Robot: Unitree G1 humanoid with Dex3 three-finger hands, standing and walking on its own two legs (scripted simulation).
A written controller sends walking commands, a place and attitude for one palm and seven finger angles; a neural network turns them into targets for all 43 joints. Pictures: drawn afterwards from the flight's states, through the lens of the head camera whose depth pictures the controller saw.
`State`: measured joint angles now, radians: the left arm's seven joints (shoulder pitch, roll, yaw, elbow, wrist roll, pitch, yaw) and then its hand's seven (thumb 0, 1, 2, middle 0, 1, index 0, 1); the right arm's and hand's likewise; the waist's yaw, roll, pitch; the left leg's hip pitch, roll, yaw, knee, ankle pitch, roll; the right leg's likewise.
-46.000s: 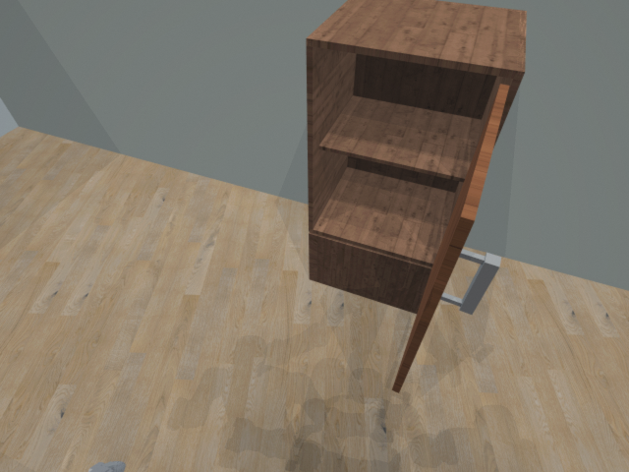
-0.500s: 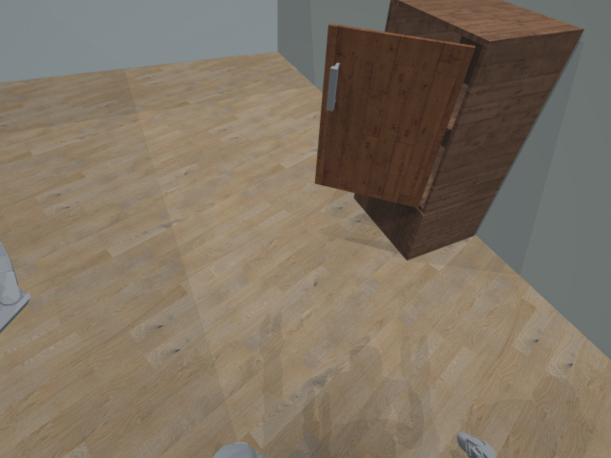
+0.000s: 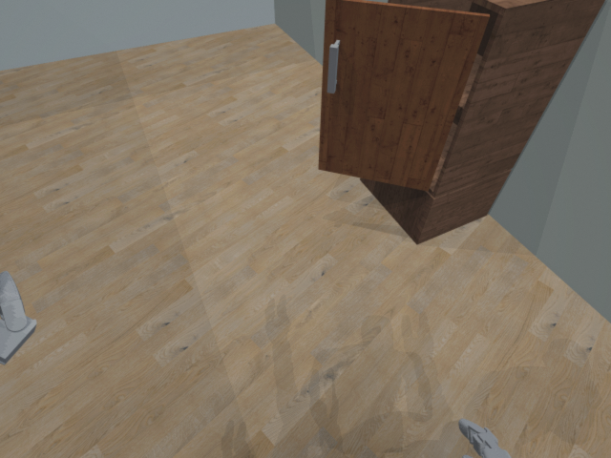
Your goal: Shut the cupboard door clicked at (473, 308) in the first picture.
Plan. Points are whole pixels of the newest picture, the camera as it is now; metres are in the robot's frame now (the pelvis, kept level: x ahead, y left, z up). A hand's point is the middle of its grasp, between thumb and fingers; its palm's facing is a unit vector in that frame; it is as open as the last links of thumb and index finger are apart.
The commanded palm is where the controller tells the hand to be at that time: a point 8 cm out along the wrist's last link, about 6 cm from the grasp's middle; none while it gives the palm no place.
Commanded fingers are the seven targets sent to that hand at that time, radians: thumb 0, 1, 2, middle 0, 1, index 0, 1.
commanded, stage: stop stepping back and stand still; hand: left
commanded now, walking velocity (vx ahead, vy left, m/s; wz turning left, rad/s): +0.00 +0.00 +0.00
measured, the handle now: (334, 66) +1.14 -0.02 -0.03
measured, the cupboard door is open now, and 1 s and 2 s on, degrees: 47 47 47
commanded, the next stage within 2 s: let the arm hang, fingers relaxed in 0.34 s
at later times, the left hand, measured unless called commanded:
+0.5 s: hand (75, 317) +0.24 +0.27 +0.11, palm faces +0.27 -0.81 -0.52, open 7.4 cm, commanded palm none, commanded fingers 0.00 0.90 0.90 -0.20 -0.30 -0.20 -0.30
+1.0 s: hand out of the picture -0.07 +0.21 -0.16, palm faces +0.00 -0.98 -0.21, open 7.2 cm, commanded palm none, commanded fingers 0.00 0.90 0.90 -0.20 -0.30 -0.20 -0.30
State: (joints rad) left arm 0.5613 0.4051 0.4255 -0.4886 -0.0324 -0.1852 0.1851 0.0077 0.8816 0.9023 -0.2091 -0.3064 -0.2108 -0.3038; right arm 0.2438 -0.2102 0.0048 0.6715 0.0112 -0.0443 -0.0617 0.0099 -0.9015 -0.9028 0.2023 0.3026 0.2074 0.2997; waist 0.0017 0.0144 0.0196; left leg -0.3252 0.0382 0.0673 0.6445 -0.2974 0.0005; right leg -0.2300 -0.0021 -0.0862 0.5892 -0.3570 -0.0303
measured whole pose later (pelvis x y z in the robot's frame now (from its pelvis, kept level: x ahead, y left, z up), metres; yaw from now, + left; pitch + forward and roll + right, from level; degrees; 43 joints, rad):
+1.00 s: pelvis -0.02 +0.03 +0.02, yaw -1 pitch -2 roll -1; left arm 0.37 0.19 0.00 1.13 0.02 0.03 0.02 -0.01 0.94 0.90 -0.20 -0.30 -0.20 -0.30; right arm 0.33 -0.16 0.01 1.11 -0.01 0.03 -0.02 0.00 -0.91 -0.90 0.20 0.30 0.20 0.30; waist -0.01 0.00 0.06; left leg -0.21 0.00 0.10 0.41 -0.17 0.04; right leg -0.14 -0.03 -0.06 0.40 -0.23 0.01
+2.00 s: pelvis -0.01 +0.03 +0.02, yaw -2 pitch -2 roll +0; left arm 0.31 0.15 0.00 1.15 0.02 0.00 0.03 0.00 0.90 0.90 -0.19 -0.30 -0.20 -0.30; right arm 0.29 -0.14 -0.01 1.14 -0.01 0.00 -0.03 0.00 -0.91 -0.90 0.20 0.30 0.20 0.30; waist -0.01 0.00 0.05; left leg -0.18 0.00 0.11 0.39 -0.17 0.05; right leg -0.12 -0.03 -0.04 0.39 -0.23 0.01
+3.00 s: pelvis +0.21 +0.04 -0.02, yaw -8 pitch -1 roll -2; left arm 0.48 0.09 0.04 1.17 0.02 -0.04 0.01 0.00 0.90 0.90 -0.20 -0.30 -0.20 -0.30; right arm 0.07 -0.20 -0.04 0.95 -0.02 -0.06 0.01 0.00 -0.91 -0.90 0.20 0.30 0.20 0.30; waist 0.03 0.00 0.12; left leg -0.48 0.09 0.11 0.62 -0.12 0.05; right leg 0.03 -0.02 -0.02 0.61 -0.52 0.00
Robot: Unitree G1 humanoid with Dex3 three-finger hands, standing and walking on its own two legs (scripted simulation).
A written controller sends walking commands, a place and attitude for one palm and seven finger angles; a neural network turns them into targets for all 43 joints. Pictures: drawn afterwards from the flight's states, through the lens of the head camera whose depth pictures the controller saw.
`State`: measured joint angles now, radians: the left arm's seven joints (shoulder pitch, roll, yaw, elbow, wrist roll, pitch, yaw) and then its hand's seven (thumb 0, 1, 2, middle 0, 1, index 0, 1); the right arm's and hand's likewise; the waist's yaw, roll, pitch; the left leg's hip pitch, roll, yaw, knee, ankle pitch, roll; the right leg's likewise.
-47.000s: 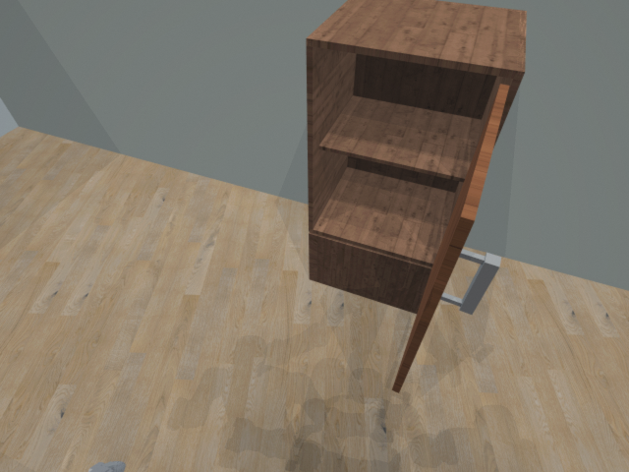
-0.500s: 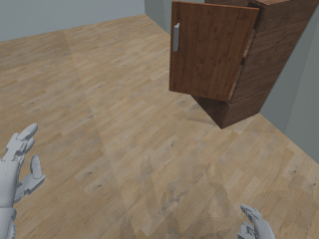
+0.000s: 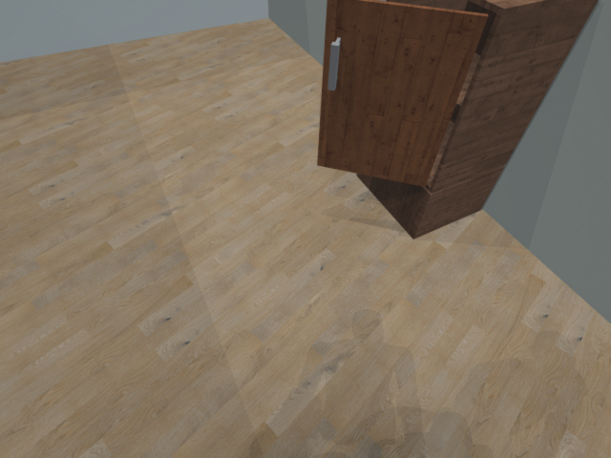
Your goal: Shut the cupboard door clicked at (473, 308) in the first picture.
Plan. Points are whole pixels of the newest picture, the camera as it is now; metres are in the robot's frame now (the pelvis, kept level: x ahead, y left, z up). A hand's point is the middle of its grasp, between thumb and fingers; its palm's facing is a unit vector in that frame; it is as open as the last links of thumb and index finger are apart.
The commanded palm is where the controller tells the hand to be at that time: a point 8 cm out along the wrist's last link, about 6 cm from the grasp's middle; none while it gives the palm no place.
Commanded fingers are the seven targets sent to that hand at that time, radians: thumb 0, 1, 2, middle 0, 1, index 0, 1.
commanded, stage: let the arm hang, fingers relaxed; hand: left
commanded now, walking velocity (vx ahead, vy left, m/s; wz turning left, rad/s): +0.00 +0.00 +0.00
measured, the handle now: (335, 64) +1.16 -0.03 -0.04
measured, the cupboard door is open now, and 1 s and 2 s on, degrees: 47 47 47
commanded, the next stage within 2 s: look to check the result in 0.54 s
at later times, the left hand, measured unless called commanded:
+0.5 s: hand out of the picture -0.02 +0.15 -0.18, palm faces +0.02 -0.99 -0.13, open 7.4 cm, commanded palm none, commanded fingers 0.00 0.90 0.90 -0.20 -0.30 -0.20 -0.30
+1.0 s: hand out of the picture -0.02 +0.17 -0.18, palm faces +0.00 -0.98 -0.18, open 7.4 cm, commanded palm none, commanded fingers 0.00 0.90 0.90 -0.20 -0.30 -0.20 -0.30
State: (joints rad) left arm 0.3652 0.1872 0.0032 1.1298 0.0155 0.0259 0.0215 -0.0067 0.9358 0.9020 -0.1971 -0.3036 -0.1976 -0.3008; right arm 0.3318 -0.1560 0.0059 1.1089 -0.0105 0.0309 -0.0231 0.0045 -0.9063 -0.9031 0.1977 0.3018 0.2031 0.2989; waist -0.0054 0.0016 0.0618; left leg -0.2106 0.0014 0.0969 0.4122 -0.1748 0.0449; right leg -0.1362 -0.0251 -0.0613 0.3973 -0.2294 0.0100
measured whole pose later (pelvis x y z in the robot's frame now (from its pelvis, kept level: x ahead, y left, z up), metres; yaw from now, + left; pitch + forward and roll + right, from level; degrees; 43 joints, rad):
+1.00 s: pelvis +0.00 +0.00 +0.00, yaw -1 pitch -2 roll +0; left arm 0.31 0.15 0.00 1.15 0.02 0.00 0.03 0.00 0.90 0.90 -0.19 -0.30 -0.20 -0.30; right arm 0.29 -0.14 -0.01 1.14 -0.01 0.00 -0.03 0.00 -0.91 -0.90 0.20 0.30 0.20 0.30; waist -0.01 0.00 0.05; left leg -0.18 0.00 0.11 0.39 -0.17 0.05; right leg -0.12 -0.03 -0.04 0.39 -0.23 0.01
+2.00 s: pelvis +0.22 +0.02 -0.03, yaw -7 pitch -1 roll -2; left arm 0.48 0.09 0.04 1.17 0.02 -0.04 0.01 0.00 0.90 0.90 -0.20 -0.30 -0.20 -0.30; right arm 0.07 -0.20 -0.04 0.95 -0.02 -0.06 0.01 0.00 -0.91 -0.90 0.20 0.30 0.20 0.30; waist 0.03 0.00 0.12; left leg -0.48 0.09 0.11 0.62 -0.12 0.05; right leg 0.03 -0.02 -0.02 0.61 -0.52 0.00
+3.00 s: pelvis +0.59 -0.05 +0.00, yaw -17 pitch +0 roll -1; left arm 0.14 0.19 0.05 1.00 0.03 -0.01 -0.03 0.00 0.91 0.90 -0.19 -0.30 -0.19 -0.30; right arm 0.44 -0.10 -0.02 1.11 -0.03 -0.04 -0.02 0.00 -0.90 -0.90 0.20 0.30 0.21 0.30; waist -0.05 -0.01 0.08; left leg -0.05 0.06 0.10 0.42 -0.36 -0.01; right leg -0.42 -0.06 -0.08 0.63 -0.21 -0.01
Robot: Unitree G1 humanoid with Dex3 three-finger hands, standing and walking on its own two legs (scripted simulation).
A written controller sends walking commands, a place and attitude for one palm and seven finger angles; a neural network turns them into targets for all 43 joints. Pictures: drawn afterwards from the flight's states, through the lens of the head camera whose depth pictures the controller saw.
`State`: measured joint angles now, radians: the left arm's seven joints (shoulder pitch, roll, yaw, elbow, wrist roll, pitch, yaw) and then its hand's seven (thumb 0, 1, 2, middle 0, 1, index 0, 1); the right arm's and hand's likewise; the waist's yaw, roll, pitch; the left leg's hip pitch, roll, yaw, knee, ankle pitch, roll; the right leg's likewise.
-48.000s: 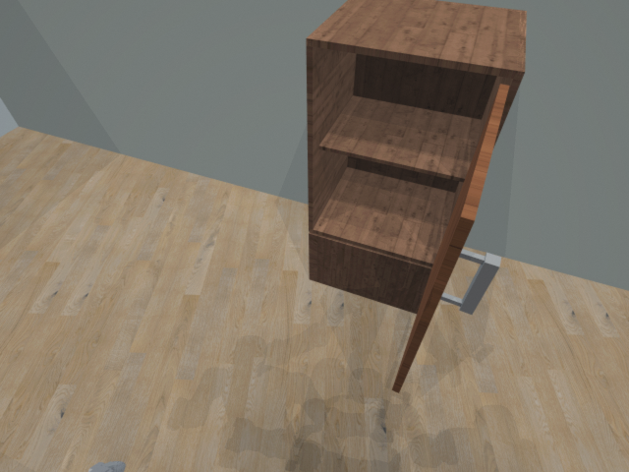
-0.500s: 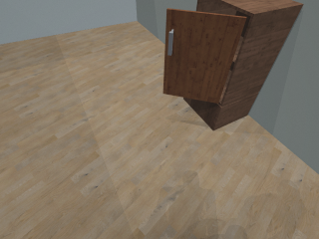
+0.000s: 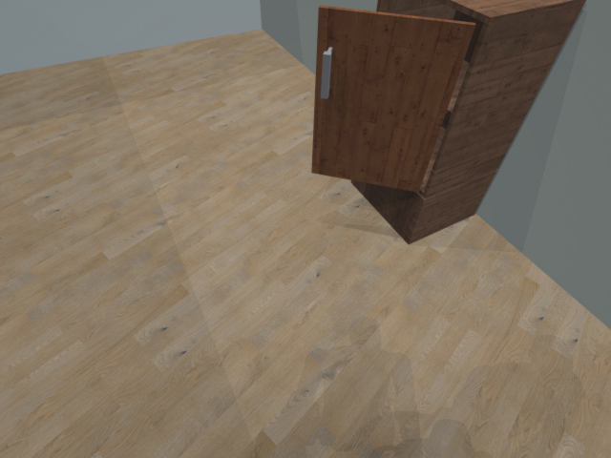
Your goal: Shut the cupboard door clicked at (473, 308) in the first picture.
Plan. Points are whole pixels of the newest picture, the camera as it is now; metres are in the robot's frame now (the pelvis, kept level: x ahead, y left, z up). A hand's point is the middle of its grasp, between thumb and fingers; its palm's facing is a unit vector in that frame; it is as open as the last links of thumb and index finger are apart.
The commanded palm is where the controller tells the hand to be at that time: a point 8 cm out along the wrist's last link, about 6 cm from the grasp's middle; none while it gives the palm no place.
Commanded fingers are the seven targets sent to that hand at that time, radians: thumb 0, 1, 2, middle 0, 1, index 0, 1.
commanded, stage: look to check the result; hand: left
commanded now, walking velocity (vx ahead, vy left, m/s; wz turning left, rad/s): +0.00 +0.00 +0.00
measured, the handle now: (327, 73) +1.16 -0.01 -0.05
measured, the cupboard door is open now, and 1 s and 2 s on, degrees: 47 47 47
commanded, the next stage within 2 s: walk to a spot facing it in 0.12 s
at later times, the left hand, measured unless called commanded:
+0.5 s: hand out of the picture +0.00 +0.17 -0.18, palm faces +0.01 -0.99 -0.16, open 7.4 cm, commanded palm none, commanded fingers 0.00 0.90 0.90 -0.20 -0.30 -0.20 -0.30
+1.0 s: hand out of the picture +0.11 +0.17 -0.20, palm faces +0.01 -0.99 -0.12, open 7.4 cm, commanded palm none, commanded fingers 0.00 0.90 0.90 -0.20 -0.30 -0.20 -0.30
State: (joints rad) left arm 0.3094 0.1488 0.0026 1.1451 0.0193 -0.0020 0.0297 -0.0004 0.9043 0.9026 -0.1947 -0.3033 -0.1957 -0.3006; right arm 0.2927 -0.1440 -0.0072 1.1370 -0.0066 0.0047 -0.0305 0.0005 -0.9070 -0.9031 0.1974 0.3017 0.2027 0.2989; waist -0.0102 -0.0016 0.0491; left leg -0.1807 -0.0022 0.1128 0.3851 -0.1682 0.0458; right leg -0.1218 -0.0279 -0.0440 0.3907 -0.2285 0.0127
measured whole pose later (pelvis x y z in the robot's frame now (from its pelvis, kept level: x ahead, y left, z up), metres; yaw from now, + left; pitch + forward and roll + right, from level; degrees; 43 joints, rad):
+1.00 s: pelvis +0.22 +0.02 -0.03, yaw -6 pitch -1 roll -2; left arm 0.48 0.09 0.04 1.17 0.02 -0.04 0.01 0.00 0.90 0.90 -0.20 -0.30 -0.20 -0.30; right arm 0.07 -0.20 -0.04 0.95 -0.02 -0.06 0.01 0.00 -0.91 -0.90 0.20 0.30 0.20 0.30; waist 0.03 0.00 0.12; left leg -0.48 0.09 0.11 0.62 -0.12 0.05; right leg 0.03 -0.02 -0.02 0.61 -0.52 0.00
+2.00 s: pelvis +0.59 -0.05 -0.01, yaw -16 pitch +0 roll -1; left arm 0.14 0.19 0.05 1.00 0.03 -0.01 -0.03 0.00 0.91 0.90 -0.19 -0.30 -0.19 -0.30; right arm 0.44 -0.10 -0.02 1.11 -0.03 -0.04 -0.02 0.00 -0.90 -0.90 0.20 0.30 0.21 0.30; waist -0.05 -0.01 0.08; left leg -0.05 0.06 0.10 0.42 -0.36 -0.01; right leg -0.42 -0.06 -0.08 0.63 -0.21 -0.01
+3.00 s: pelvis +0.67 -0.12 -0.01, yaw -13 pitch -1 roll +0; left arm 0.18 0.18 0.02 1.04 0.02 0.03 0.02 0.00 0.92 0.90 -0.20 -0.30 -0.20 -0.30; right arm 0.23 -0.18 -0.01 1.09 -0.01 0.03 -0.03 0.00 -0.91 -0.90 0.20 0.30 0.20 0.30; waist 0.01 -0.03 0.07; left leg -0.17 0.01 0.03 0.49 -0.29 0.01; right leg -0.21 -0.01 -0.02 0.48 -0.25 0.00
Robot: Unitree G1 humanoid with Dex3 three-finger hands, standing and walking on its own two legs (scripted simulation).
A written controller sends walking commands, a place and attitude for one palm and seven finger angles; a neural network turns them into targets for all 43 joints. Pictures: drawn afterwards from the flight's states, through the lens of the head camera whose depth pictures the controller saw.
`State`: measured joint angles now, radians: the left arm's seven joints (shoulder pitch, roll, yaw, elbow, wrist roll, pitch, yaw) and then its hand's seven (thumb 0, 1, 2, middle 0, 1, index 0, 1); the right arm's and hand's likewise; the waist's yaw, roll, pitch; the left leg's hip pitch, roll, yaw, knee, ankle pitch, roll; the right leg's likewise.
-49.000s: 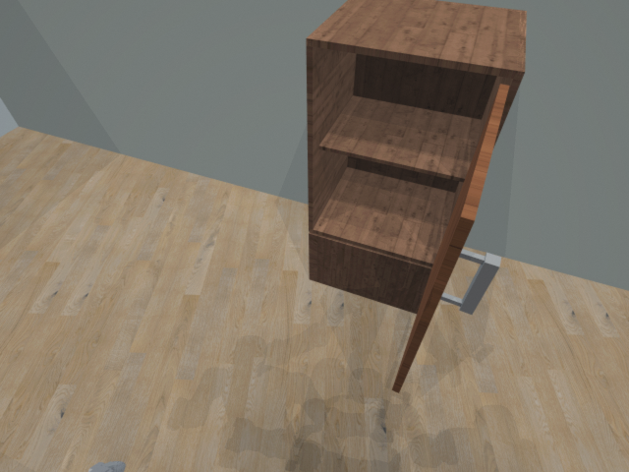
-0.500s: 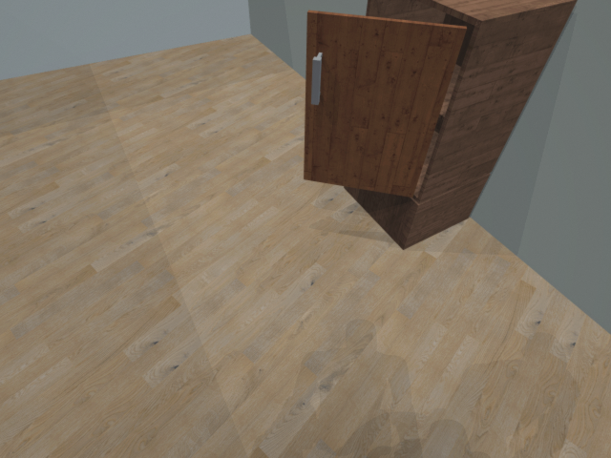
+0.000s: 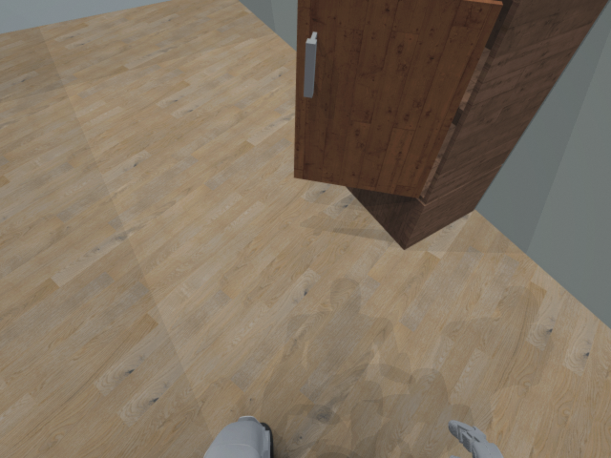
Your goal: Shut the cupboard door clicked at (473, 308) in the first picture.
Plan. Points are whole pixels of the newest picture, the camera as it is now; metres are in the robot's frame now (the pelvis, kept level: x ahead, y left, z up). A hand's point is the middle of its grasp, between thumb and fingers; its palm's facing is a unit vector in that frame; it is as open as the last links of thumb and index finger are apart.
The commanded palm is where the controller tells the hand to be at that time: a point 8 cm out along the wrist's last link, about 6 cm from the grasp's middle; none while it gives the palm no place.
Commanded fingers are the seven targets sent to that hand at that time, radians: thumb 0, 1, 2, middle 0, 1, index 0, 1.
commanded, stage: walk to a spot facing it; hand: left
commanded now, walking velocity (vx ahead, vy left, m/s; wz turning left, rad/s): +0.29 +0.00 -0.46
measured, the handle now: (311, 65) +0.94 +0.07 -0.01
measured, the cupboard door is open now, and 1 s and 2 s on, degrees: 47 47 47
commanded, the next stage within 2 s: take the last steps up to it in 0.22 s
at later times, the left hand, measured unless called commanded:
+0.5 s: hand (220, 326) +0.32 +0.17 -0.13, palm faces -0.19 -0.94 -0.27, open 7.4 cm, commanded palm none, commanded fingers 0.00 0.90 0.90 -0.20 -0.30 -0.20 -0.30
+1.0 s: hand (260, 243) +0.49 +0.13 -0.14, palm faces -0.21 -0.96 -0.16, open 7.4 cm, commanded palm none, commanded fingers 0.00 0.90 0.90 -0.20 -0.30 -0.20 -0.30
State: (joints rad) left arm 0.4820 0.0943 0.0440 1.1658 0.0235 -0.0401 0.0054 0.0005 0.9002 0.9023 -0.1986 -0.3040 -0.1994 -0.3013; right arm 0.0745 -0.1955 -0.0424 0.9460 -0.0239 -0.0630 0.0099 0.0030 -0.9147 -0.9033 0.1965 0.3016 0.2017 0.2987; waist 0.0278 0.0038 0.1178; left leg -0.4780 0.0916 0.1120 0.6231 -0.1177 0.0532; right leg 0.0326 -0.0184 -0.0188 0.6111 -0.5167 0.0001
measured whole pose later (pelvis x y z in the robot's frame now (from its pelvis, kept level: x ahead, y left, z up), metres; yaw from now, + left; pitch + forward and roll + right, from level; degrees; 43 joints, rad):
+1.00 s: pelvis +0.37 -0.03 +0.03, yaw -10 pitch +0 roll -1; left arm 0.14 0.19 0.05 1.00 0.03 -0.01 -0.03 0.00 0.91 0.90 -0.19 -0.30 -0.19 -0.30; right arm 0.44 -0.10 -0.02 1.11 -0.03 -0.04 -0.02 0.00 -0.90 -0.90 0.20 0.30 0.21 0.30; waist -0.05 -0.01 0.08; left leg -0.05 0.06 0.10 0.42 -0.36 -0.01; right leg -0.42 -0.06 -0.08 0.63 -0.21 -0.01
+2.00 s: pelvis +0.46 -0.09 +0.03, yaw -7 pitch -1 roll +0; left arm 0.18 0.18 0.02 1.04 0.02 0.03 0.02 0.00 0.92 0.90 -0.20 -0.30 -0.20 -0.30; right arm 0.23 -0.18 -0.01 1.09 -0.01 0.03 -0.03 0.00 -0.91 -0.90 0.20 0.30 0.20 0.30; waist 0.01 -0.03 0.07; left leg -0.17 0.01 0.03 0.49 -0.29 0.01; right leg -0.21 -0.01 -0.02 0.48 -0.25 0.00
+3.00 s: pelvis +0.47 -0.11 +0.03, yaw -9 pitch -1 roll +1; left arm 0.24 0.16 -0.02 1.11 0.01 -0.01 0.03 0.00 0.91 0.90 -0.20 -0.30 -0.20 -0.30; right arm 0.25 -0.16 0.01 1.12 -0.01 -0.02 -0.03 0.00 -0.91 -0.90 0.20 0.30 0.20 0.30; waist 0.00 0.01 0.06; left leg -0.12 0.02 0.05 0.40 -0.26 -0.02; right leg -0.19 0.01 0.00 0.47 -0.25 -0.03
